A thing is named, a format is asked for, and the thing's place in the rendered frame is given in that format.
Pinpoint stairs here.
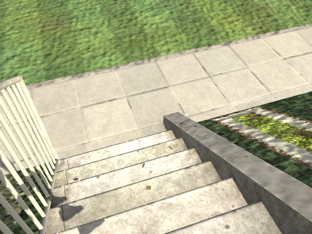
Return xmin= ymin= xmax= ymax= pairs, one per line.
xmin=46 ymin=129 xmax=282 ymax=234

